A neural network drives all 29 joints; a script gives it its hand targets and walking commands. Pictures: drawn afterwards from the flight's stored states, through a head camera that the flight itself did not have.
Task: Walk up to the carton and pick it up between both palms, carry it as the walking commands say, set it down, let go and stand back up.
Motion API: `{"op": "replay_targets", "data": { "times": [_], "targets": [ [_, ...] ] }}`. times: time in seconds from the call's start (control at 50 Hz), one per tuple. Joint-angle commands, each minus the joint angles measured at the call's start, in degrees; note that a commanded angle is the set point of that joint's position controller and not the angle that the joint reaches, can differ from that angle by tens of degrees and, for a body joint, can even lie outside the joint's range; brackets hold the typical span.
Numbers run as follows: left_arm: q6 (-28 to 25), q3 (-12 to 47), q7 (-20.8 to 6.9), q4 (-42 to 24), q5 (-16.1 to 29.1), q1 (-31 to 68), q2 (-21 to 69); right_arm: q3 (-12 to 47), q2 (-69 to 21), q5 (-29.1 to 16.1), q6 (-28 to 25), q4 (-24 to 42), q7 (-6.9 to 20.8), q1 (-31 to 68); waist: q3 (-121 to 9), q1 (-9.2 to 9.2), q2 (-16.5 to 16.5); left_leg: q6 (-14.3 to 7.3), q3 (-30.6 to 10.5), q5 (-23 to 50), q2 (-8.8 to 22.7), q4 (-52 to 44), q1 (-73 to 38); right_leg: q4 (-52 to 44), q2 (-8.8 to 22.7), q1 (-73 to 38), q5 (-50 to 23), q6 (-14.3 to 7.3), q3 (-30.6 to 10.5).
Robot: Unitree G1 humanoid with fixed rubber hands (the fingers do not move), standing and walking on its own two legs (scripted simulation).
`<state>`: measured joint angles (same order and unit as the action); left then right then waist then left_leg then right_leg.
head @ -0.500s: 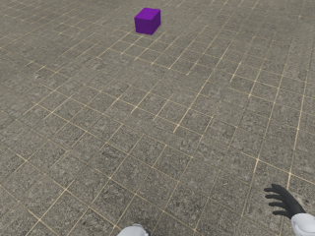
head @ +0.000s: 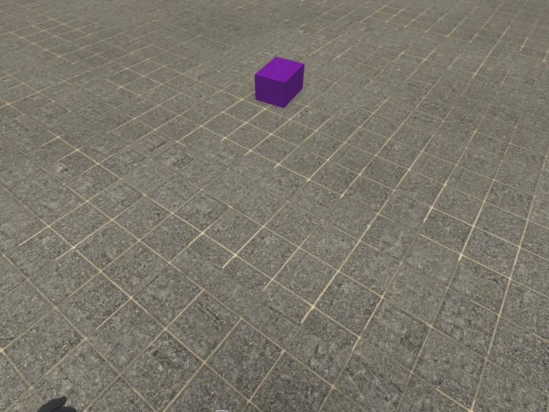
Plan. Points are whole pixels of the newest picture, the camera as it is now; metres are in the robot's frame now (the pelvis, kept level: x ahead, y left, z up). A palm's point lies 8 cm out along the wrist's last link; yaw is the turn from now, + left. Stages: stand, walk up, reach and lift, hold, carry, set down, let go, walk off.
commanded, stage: walk up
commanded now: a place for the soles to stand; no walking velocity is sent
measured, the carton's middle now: (279, 81) +2.23 +0.00 -0.67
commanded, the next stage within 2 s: none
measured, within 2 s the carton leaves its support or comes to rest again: neither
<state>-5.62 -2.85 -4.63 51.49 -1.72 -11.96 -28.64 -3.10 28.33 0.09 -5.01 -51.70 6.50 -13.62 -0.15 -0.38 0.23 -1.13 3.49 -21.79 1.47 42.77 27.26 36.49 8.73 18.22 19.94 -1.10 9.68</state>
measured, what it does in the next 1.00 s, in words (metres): walks ahead: left foot, then right foot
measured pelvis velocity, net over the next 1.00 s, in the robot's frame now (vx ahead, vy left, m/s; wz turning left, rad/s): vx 0.64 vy -0.09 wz -0.01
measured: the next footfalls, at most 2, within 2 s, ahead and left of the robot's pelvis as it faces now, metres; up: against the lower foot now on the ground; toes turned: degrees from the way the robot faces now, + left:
left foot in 0.02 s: +0.14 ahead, +0.13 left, +0.00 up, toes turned +1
right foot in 0.26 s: +0.30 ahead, -0.16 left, +0.00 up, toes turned -7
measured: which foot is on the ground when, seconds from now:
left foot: up 0.00-0.00, down 0.02-0.28, up 0.30-0.60, down 0.62-0.96, up 0.98-1.00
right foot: down 0.00-0.02, up 0.04-0.24, down 0.26-0.66, up 0.68-0.94, down 0.96-1.00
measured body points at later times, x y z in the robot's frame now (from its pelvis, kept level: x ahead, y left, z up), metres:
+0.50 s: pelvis +0.33 -0.05 +0.01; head +0.35 -0.07 +0.46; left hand +0.39 +0.28 -0.08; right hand +0.43 -0.37 -0.11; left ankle +0.41 +0.09 -0.69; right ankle +0.26 -0.15 -0.73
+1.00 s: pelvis +0.64 -0.09 -0.02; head +0.63 -0.10 +0.43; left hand +0.73 +0.25 -0.11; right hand +0.69 -0.43 -0.13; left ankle +0.58 +0.06 -0.72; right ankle +0.75 -0.21 -0.73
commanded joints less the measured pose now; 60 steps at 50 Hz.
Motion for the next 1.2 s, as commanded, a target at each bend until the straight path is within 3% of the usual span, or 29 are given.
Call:
{"op": "replay_targets", "data": {
  "times": [0.0,0.02,0.04,0.12,0.2,0.22,0.24,0.26,0.28,0.3,0.36,0.46,0.5,0.52,0.56,0.58,0.6,0.62,0.74,0.82,0.86,0.88,0.9,0.92,0.94,0.96,0.98,1.04,1.18],
  "targets": [
    [-1.0,-1.6,0.2,-9.3,0.7,13.8,-8.1,-7.0,20.2,0.9,-1.3,1.6,-3.6,-10.3,-0.1,10.31,-14.6,-15.8,-44.9,-28.8,23.5,-33.7,-25.8,27.1,-3.2,37.1,6.3,-2.2,-9.5],
    [-0.8,-2.1,0.0,-7.6,0.4,13.2,-9.4,-7.0,19.6,0.8,-1.5,3.2,-3.7,-7.2,2.9,5.92,-5.9,-16.8,-41.9,-27.7,22.1,-33.4,-22.4,28.1,0.0,33.3,2.4,-1.6,-11.6],
    [-1.3,-1.9,-0.2,-6.2,0.6,10.2,-9.9,-5.8,18.3,0.6,-1.9,3.7,-4.3,-4.2,-1.1,5.59,-3.6,-14.4,-37.4,-17.0,19.1,-30.7,-28.4,25.1,-0.8,33.1,1.2,-1.1,-12.6],
    [-2.2,-2.5,-1.0,-1.3,1.4,6.4,-11.2,-4.8,16.6,0.6,-1.3,4.7,-3.1,-0.1,3.6,2.39,-12.2,-14.5,-18.5,-12.1,14.3,-28.1,-12.5,7.9,-2.8,16.3,8.3,0.6,-8.0],
    [-2.4,-3.2,-0.5,0.5,0.5,0.3,-9.4,-3.2,12.7,-0.7,-2.1,3.9,-3.3,-0.3,-4.1,-1.91,-6.4,-7.6,-7.5,15.0,9.5,-13.4,-8.2,-7.4,-6.7,-7.3,-13.6,-1.9,-5.3],
    [-2.6,-4.4,0.5,3.1,0.3,-8.5,-12.2,-2.6,11.0,0.0,-2.1,5.3,-3.3,1.2,-8.6,-7.45,2.4,-5.3,-2.5,17.6,5.9,1.1,2.4,-7.9,-5.2,-24.7,-6.9,-3.5,-8.4],
    [-2.6,-6.7,1.4,2.6,0.5,-14.9,-18.2,-1.0,6.4,-0.5,-2.3,7.0,-3.2,-0.3,-9.3,-9.81,18.0,-1.3,1.5,2.9,-1.6,18.6,18.4,-16.3,9.0,-34.8,6.2,-6.9,-32.1],
    [-2.3,-7.3,1.7,2.0,1.3,-15.4,-21.2,-1.3,10.8,0.5,-2.1,7.9,-3.9,5.1,-7.9,-11.15,9.6,-2.3,-3.4,-7.9,-3.3,23.8,28.3,-22.8,19.1,-37.9,14.3,-12.3,-48.7],
    [-2.4,-6.8,1.7,0.6,1.2,-9.7,-20.1,-2.1,13.5,0.5,-2.2,6.7,-4.2,6.3,-2.8,-7.95,2.5,-2.8,-9.2,-3.4,1.7,27.2,25.4,-21.3,18.5,-29.6,10.6,-15.0,-48.6],
    [-2.4,-6.1,2.0,-1.0,2.2,-7.1,-17.2,-2.1,11.8,-0.2,-2.2,5.0,-3.8,3.4,-0.3,-5.5,1.6,-2.6,-10.4,3.3,3.2,23.5,20.6,-21.7,14.4,-21.5,6.6,-9.5,-38.1],
    [-2.9,-4.4,2.5,-1.9,2.8,-2.6,-12.4,-1.3,9.6,0.2,-1.8,5.0,-2.3,4.1,4.5,-0.97,4.3,0.0,-6.5,5.5,5.7,12.9,16.3,-22.9,8.5,-14.3,-13.5,-10.7,-19.6],
    [-2.5,-3.3,1.6,-2.2,2.3,0.1,-12.2,-0.7,6.2,0.1,-1.8,5.3,-0.9,6.3,-1.6,-1.44,9.0,0.2,1.4,15.0,0.7,-12.0,0.4,-18.3,1.6,-14.1,-23.5,-8.5,-5.6],
    [-1.7,-3.2,1.3,-1.8,2.6,-2.6,-12.1,-1.4,5.7,0.1,-1.3,5.0,-1.2,6.1,-3.5,-1.67,8.7,-0.7,5.8,20.9,-1.7,-14.7,-7.7,-15.1,4.0,-12.2,-24.5,-8.0,-7.2],
    [-1.6,-2.7,1.6,-2.9,2.6,-3.3,-12.5,-2.5,8.1,-0.3,-0.9,4.2,-1.6,4.1,-4.2,-0.1,9.1,-2.1,4.2,18.9,-1.9,-11.0,-15.8,-11.1,2.7,-7.0,-28.8,-7.4,-6.6],
    [-1.3,-1.6,2.3,-3.6,3.0,-3.6,-9.0,-4.5,10.2,0.3,-0.5,2.4,-2.7,-6.5,-9.1,6.47,-0.8,-7.8,-0.5,13.1,0.0,-12.1,-33.6,6.0,-0.1,2.6,-32.7,-5.1,-4.0],
    [-1.6,-0.2,2.4,-4.7,3.0,-3.5,-6.1,-6.5,15.1,0.8,-0.3,2.7,-3.3,-12.9,-12.7,10.47,-8.5,-13.3,-17.5,5.5,11.8,-14.8,-42.5,19.8,-6.5,15.1,-19.8,-2.7,0.1],
    [-1.4,-0.4,2.6,-5.0,2.4,-3.6,-5.9,-7.4,18.7,1.0,-0.7,3.7,-3.8,-16.3,-14.9,10.51,-14.9,-18.4,-41.2,-5.2,25.3,-22.8,-46.4,34.7,-12.0,23.9,8.8,-1.7,-7.4],
    [-0.5,-1.7,3.0,-5.4,2.1,-2.3,-12.6,-6.2,17.7,-0.1,-0.5,5.7,-4.2,-8.6,-10.8,8.26,0.1,-18.8,-39.7,-19.7,25.0,-26.6,-37.7,35.0,-7.3,22.1,5.4,-3.4,-13.7],
    [-1.2,-1.7,1.5,-1.3,2.6,-7.8,-8.9,-3.9,11.6,-0.5,-0.9,6.9,-3.7,-0.1,-0.9,2.48,-5.9,-15.0,-13.7,3.9,16.3,-27.4,-20.5,17.6,-0.3,17.7,0.1,0.7,-12.5],
    [-1.2,-2.9,-0.3,-0.5,0.8,-6.3,-9.4,-4.7,12.7,0.0,-1.3,9.0,-2.6,6.6,-2.1,0.14,-7.4,-12.9,-7.1,-3.7,13.8,-26.1,-9.1,2.4,-1.7,4.4,-3.5,0.0,-6.9],
    [-1.3,-4.4,-0.2,0.9,0.7,-13.1,-9.3,-3.8,11.5,-0.1,-1.2,9.2,-2.5,11.1,-3.0,-5.54,-8.7,-9.3,-3.5,-9.5,10.7,-19.5,0.0,-0.2,-4.7,-8.6,-11.5,-0.2,-3.3],
    [-1.2,-5.5,0.0,2.6,0.4,-13.2,-10.3,-2.8,7.8,-0.4,-1.2,9.4,-2.4,9.5,-2.6,-6.13,-2.6,-7.5,-1.1,-12.3,8.1,-16.4,7.3,2.0,-5.6,-15.1,-13.3,-0.9,-2.8],
    [-1.2,-5.8,0.7,2.8,0.5,-19.0,-11.3,-2.6,8.3,0.2,-1.2,9.5,-2.5,10.9,-5.2,-9.26,2.1,-6.2,1.8,-13.7,5.9,-4.2,12.0,-0.4,-4.7,-22.5,-6.3,-1.9,-6.1],
    [-1.2,-7.0,1.8,3.3,0.7,-21.2,-15.0,-1.3,4.9,0.2,-1.3,9.5,-2.4,9.3,-3.0,-10.37,13.5,-3.3,5.6,-13.8,-1.8,10.6,20.1,-12.7,5.1,-22.1,15.3,-7.0,-22.1],
    [-1.5,-7.0,2.1,0.2,0.1,-17.5,-18.1,-1.3,5.9,0.2,-0.7,9.7,-3.1,7.1,0.2,-8.39,14.3,-1.6,-2.4,-13.6,-2.7,23.0,23.9,-26.5,17.3,-17.6,34.5,-13.0,-46.7],
    [-1.3,-6.7,2.4,-1.8,0.7,-12.5,-19.4,-2.2,9.9,0.2,-0.2,6.9,-3.4,7.4,5.2,-6.13,6.5,-2.3,-5.8,-8.8,0.9,26.2,23.2,-29.6,18.8,-11.8,40.2,-14.4,-48.7],
    [-1.6,-6.4,2.6,-3.8,1.0,-7.9,-18.8,-3.3,11.0,-0.3,0.1,5.5,-3.5,3.4,4.6,-3.06,7.4,-2.3,-9.0,-4.0,2.2,24.2,17.0,-28.1,14.9,-7.2,34.2,-13.9,-43.7],
    [-1.6,-6.6,2.1,-5.0,1.4,-2.3,-16.5,-3.7,12.4,-0.4,-1.0,3.5,-2.7,0.9,3.1,-0.51,9.0,-0.3,-7.5,-3.2,5.6,15.5,13.1,-25.8,16.5,-3.1,26.3,-15.1,-34.8],
    [-2.6,-4.6,2.1,-3.8,2.0,-2.4,-13.5,-2.1,7.4,0.6,-0.5,3.3,-0.3,2.9,-0.5,-1.12,7.8,0.3,-1.5,13.4,3.2,-4.6,-0.4,-22.4,7.7,-3.3,6.4,-9.8,-13.6]
  ]
}}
